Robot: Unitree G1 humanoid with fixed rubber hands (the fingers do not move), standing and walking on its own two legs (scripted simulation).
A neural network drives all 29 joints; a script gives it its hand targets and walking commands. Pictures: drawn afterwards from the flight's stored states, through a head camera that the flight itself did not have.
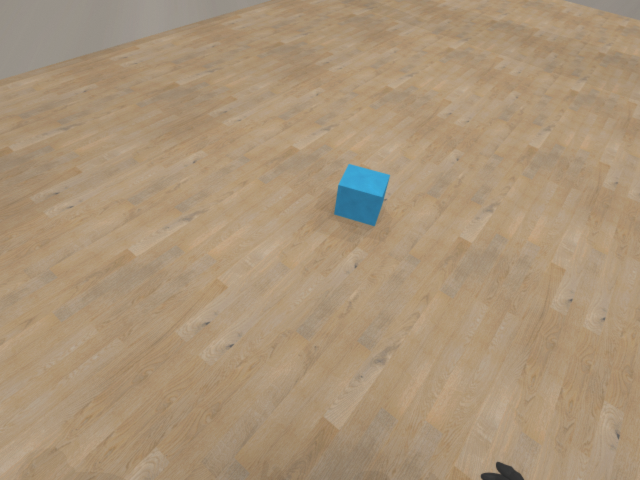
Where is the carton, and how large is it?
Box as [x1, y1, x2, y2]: [334, 164, 389, 225]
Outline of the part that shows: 348,164 338,185 334,214 374,225 382,203 389,175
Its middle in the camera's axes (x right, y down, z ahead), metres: +0.19 -0.19 +1.74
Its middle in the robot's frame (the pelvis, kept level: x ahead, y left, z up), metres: +1.39 -0.11 -0.67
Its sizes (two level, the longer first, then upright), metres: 0.193 0.161 0.176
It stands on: the floor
